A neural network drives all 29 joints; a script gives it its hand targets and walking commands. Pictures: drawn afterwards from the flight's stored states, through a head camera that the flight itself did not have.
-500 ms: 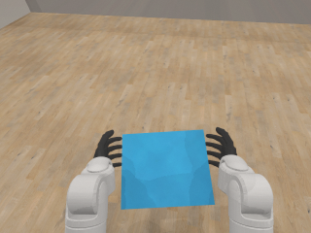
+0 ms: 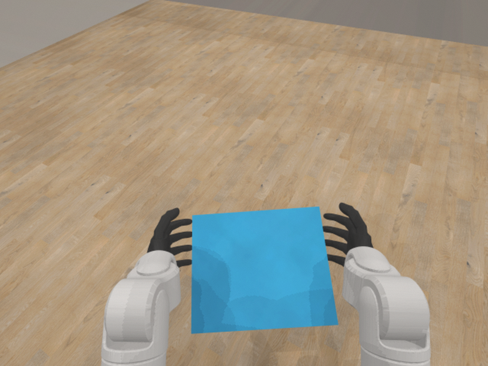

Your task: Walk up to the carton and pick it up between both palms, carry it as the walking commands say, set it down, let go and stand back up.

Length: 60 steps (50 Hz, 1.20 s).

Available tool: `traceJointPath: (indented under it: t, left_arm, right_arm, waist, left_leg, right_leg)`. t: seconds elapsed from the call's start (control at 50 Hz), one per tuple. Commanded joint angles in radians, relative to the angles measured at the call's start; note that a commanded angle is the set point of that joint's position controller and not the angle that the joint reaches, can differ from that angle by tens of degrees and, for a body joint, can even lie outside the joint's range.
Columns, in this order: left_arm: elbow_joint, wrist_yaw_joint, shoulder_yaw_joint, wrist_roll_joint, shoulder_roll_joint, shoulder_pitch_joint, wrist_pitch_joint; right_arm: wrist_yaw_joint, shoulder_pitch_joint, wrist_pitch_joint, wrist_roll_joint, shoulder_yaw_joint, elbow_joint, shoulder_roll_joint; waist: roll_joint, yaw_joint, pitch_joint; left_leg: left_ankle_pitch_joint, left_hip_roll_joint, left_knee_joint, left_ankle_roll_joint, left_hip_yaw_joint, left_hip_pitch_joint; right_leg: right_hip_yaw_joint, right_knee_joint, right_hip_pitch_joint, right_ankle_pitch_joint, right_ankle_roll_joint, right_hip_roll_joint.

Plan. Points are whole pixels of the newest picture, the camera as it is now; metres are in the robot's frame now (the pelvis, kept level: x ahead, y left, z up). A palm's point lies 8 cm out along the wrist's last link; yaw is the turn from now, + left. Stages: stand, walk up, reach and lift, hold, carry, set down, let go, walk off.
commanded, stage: carry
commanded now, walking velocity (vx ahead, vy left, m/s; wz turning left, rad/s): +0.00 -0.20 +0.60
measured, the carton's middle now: (259, 271) +0.29 -0.01 +0.00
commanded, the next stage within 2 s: none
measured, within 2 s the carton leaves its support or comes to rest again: neither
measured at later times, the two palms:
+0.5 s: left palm (209, 328) +0.17 +0.05 +0.10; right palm (413, 272) +0.24 -0.21 +0.09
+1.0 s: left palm out of the picture +0.13 +0.02 +0.12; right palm (455, 290) +0.20 -0.24 +0.12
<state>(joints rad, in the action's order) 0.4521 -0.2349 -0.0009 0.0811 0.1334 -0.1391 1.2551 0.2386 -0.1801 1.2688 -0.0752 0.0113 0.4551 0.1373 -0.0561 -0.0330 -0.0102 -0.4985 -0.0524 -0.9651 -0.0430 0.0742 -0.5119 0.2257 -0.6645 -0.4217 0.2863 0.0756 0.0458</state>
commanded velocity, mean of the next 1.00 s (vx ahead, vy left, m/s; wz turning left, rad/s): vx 0.00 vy -0.04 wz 0.13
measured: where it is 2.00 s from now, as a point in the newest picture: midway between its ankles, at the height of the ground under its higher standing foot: outside the picture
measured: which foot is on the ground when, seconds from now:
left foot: up 0.00-0.04, down 0.06-0.34, up 0.36-0.58, down 0.60-1.00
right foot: down 0.00-0.08, up 0.10-0.30, down 0.32-1.00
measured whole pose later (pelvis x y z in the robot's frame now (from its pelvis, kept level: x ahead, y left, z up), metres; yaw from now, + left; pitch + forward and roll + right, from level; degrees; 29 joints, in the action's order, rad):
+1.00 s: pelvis -0.09 -0.17 +0.01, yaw +14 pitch +0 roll +1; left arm 0.34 -0.22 0.02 0.11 0.14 -0.16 1.29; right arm 0.23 -0.21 1.27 -0.11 0.01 0.30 0.14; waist 0.00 -0.01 -0.10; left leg -0.24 -0.03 -0.55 0.00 0.06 -0.31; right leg 0.17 -0.49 -0.37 0.13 0.09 0.00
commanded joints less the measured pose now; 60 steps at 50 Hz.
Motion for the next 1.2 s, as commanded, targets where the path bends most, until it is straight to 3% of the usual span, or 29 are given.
traceJointPath:
  t: [0.0,0.02,0.04,0.06,0.08,0.1,0.12,0.14,0.16,0.18,0.22,0.28,0.3,0.32,0.34,0.36,0.4,0.44,0.54,0.58,0.62,0.64,0.7,0.8,1.04,1.08,1.1,1.12,1.18]
  left_arm:
    - [0.141,0.221,-0.511,-0.330,1.024,-0.385,-0.049]
    - [0.129,0.218,-0.516,-0.329,1.023,-0.375,-0.042]
    - [0.109,0.215,-0.514,-0.325,1.016,-0.359,-0.035]
    - [0.091,0.216,-0.517,-0.325,1.006,-0.357,-0.028]
    - [0.141,0.225,-0.555,-0.346,0.992,-0.419,-0.019]
    - [0.148,0.226,-0.565,-0.349,1.006,-0.469,-0.026]
    - [0.159,0.233,-0.577,-0.363,1.018,-0.481,-0.031]
    - [0.174,0.240,-0.593,-0.385,1.041,-0.495,-0.035]
    - [0.179,0.246,-0.604,-0.400,1.054,-0.499,-0.037]
    - [0.173,0.250,-0.608,-0.406,1.056,-0.484,-0.039]
    - [0.181,0.247,-0.605,-0.409,1.044,-0.463,-0.042]
    - [0.177,0.240,-0.584,-0.401,1.020,-0.410,-0.039]
    - [0.176,0.238,-0.577,-0.396,1.014,-0.402,-0.037]
    - [0.173,0.238,-0.571,-0.392,1.003,-0.396,-0.033]
    - [0.142,0.240,-0.551,-0.378,1.002,-0.374,-0.035]
    - [0.156,0.245,-0.547,-0.377,1.007,-0.381,-0.036]
    - [0.157,0.248,-0.529,-0.361,1.029,-0.393,-0.045]
    - [0.160,0.244,-0.508,-0.355,1.039,-0.410,-0.059]
    - [0.137,0.232,-0.494,-0.334,0.998,-0.396,-0.052]
    - [0.105,0.228,-0.490,-0.325,0.976,-0.369,-0.040]
    - [0.143,0.239,-0.537,-0.350,0.987,-0.414,-0.027]
    - [0.150,0.242,-0.546,-0.356,0.994,-0.455,-0.024]
    - [0.140,0.247,-0.555,-0.367,0.999,-0.483,-0.016]
    - [0.103,0.241,-0.521,-0.346,0.972,-0.469,-0.006]
    - [-0.047,0.242,-0.419,-0.269,0.937,-0.500,-0.078]
    - [-0.173,0.252,-0.355,-0.220,0.893,-0.502,-0.122]
    - [-0.066,0.254,-0.413,-0.262,0.955,-0.528,-0.140]
    - [0.136,0.246,-0.523,-0.344,1.062,-0.560,-0.129]
    - [0.093,0.224,-0.507,-0.323,1.003,-0.456,-0.068]
  right_arm:
    - [-0.249,-0.394,-0.038,0.390,-0.591,0.133,1.018]
    - [-0.246,-0.359,-0.034,0.382,-0.579,0.116,1.008]
    - [-0.247,-0.325,-0.029,0.371,-0.569,0.094,0.999]
    - [-0.248,-0.315,-0.026,0.358,-0.554,0.069,0.988]
    - [-0.247,-0.270,-0.035,0.335,-0.512,0.033,0.975]
    - [-0.251,-0.297,-0.041,0.339,-0.515,0.047,1.004]
    - [-0.253,-0.305,-0.049,0.338,-0.517,0.062,1.021]
    - [-0.252,-0.312,-0.055,0.333,-0.513,0.074,1.037]
    - [-0.250,-0.329,-0.063,0.332,-0.516,0.090,1.050]
    - [-0.246,-0.334,-0.067,0.329,-0.516,0.102,1.050]
    - [-0.240,-0.330,-0.070,0.330,-0.515,0.120,1.035]
    - [-0.232,-0.294,-0.062,0.323,-0.518,0.102,1.029]
    - [-0.229,-0.292,-0.058,0.323,-0.516,0.096,1.024]
    - [-0.226,-0.289,-0.053,0.322,-0.514,0.099,1.014]
    - [-0.227,-0.316,-0.044,0.321,-0.547,0.113,0.996]
    - [-0.228,-0.364,-0.045,0.342,-0.567,0.118,1.024]
    - [-0.241,-0.409,-0.050,0.366,-0.604,0.134,1.061]
    - [-0.244,-0.428,-0.056,0.383,-0.620,0.152,1.075]
    - [-0.230,-0.386,-0.042,0.375,-0.610,0.117,1.051]
    - [-0.229,-0.344,-0.033,0.361,-0.590,0.075,1.042]
    - [-0.233,-0.308,-0.039,0.336,-0.549,0.047,1.039]
    - [-0.236,-0.317,-0.041,0.330,-0.541,0.042,1.045]
    - [-0.233,-0.362,-0.039,0.320,-0.529,0.047,1.049]
    - [-0.231,-0.369,-0.023,0.316,-0.518,0.011,1.031]
    - [-0.246,-0.441,-0.090,0.289,-0.459,-0.117,0.996]
    - [-0.254,-0.441,-0.134,0.239,-0.394,-0.244,0.951]
    - [-0.255,-0.472,-0.152,0.282,-0.453,-0.133,1.010]
    - [-0.248,-0.504,-0.140,0.362,-0.562,0.067,1.115]
    - [-0.227,-0.395,-0.078,0.339,-0.549,0.019,1.049]
  waist:
    - [0.237,0.042,-0.379]
    - [0.210,0.034,-0.394]
    - [0.140,0.020,-0.393]
    - [0.020,0.015,-0.364]
    - [-0.337,-0.007,-0.305]
    - [-0.290,0.001,-0.300]
    - [-0.172,0.008,-0.309]
    - [-0.091,0.008,-0.303]
    - [-0.067,0.006,-0.306]
    - [-0.069,0.006,-0.328]
    - [-0.106,0.004,-0.349]
    - [-0.156,0.022,-0.386]
    - [-0.094,0.041,-0.405]
    - [0.073,0.044,-0.406]
    - [0.358,0.050,-0.393]
    - [0.313,0.045,-0.387]
    - [0.217,0.041,-0.369]
    - [0.244,0.036,-0.365]
    - [0.265,0.038,-0.405]
    - [0.199,0.033,-0.438]
    - [-0.022,0.024,-0.392]
    - [-0.038,0.023,-0.381]
    - [0.044,0.029,-0.342]
    - [0.083,0.028,-0.304]
    - [0.095,0.026,-0.291]
    - [0.089,0.029,-0.303]
    - [0.090,0.031,-0.308]
    - [0.112,0.034,-0.322]
    - [0.164,0.046,-0.382]
  left_leg:
    - [-0.018,0.017,0.183,0.020,0.049,0.065]
    - [0.032,0.022,0.314,0.037,0.055,0.135]
    - [0.177,0.012,0.516,0.044,0.020,0.245]
    - [0.224,-0.089,0.566,0.083,-0.163,0.402]
    - [0.376,-0.365,0.645,0.215,-0.606,0.444]
    - [0.586,-0.406,0.621,0.257,-0.624,0.495]
    - [0.658,-0.379,0.583,0.254,-0.533,0.469]
    - [0.611,-0.342,0.577,0.238,-0.458,0.430]
    - [0.605,-0.298,0.558,0.219,-0.384,0.414]
    - [0.640,-0.263,0.537,0.208,-0.324,0.403]
    - [0.676,-0.241,0.512,0.194,-0.315,0.379]
    - [0.518,-0.180,0.474,0.143,-0.233,0.256]
    - [0.385,-0.126,0.414,0.100,-0.180,0.167]
    - [0.218,-0.041,0.297,0.053,-0.120,0.010]
    - [-0.081,0.094,0.059,-0.003,-0.009,-0.086]
    - [-0.120,0.045,-0.092,0.001,-0.058,-0.078]
    - [-0.008,0.029,-0.153,0.013,-0.075,-0.033]
    - [0.054,0.014,-0.047,0.006,-0.052,-0.024]
    - [0.081,0.044,0.382,0.036,-0.008,0.131]
    - [0.278,0.007,0.596,0.041,-0.024,0.315]
    - [0.288,-0.099,0.552,0.101,-0.183,0.354]
    - [0.240,-0.113,0.568,0.109,-0.190,0.338]
    - [0.172,-0.057,0.538,0.077,-0.115,0.248]
    - [0.152,-0.012,0.487,0.066,-0.083,0.256]
    - [0.132,0.001,0.486,0.077,-0.091,0.244]
    - [0.125,0.012,0.483,0.080,-0.090,0.232]
    - [0.118,0.018,0.471,0.077,-0.087,0.223]
    - [0.110,0.024,0.428,0.074,-0.079,0.216]
    - [0.080,0.028,0.248,0.069,-0.071,0.134]
  right_leg:
    - [-0.197,0.233,0.286,-0.191,0.103,0.248]
    - [-0.173,0.196,0.282,-0.209,0.086,0.245]
    - [-0.132,0.130,0.229,-0.190,0.039,0.225]
    - [-0.099,0.059,0.021,-0.103,-0.039,0.183]
    - [-0.052,-0.148,-0.244,0.189,-0.122,0.039]
    - [-0.159,-0.316,-0.316,0.250,-0.132,0.035]
    - [-0.231,-0.407,-0.295,0.218,-0.124,0.058]
    - [-0.262,-0.435,-0.281,0.178,-0.123,0.071]
    - [-0.271,-0.411,-0.268,0.152,-0.120,0.072]
    - [-0.254,-0.362,-0.228,0.135,-0.122,0.058]
    - [-0.218,-0.269,-0.164,0.149,-0.125,0.024]
    - [-0.126,0.031,0.073,0.097,-0.108,-0.039]
    - [-0.124,0.198,0.224,-0.016,-0.099,-0.021]
    - [-0.289,0.284,0.372,-0.013,-0.074,0.115]
    - [-0.558,0.351,0.311,-0.207,0.060,0.359]
    - [-0.551,0.326,0.270,-0.304,0.098,0.374]
    - [-0.417,0.311,0.209,-0.243,0.063,0.298]
    - [-0.349,0.291,0.254,-0.229,0.041,0.243]
    - [-0.348,0.280,0.325,-0.304,0.048,0.236]
    - [-0.299,0.247,0.290,-0.320,0.009,0.193]
    - [-0.214,0.192,0.134,-0.116,-0.054,0.115]
    - [-0.210,0.198,0.129,-0.076,-0.056,0.100]
    - [-0.252,0.289,0.177,-0.017,-0.041,0.118]
    - [-0.299,0.397,0.126,0.158,-0.039,0.149]
    - [-0.292,0.413,0.096,0.228,-0.042,0.144]
    - [-0.301,0.415,0.108,0.234,-0.040,0.151]
    - [-0.321,0.425,0.114,0.253,-0.036,0.173]
    - [-0.350,0.438,0.118,0.271,-0.031,0.203]
    - [-0.445,0.438,0.198,0.195,0.013,0.305]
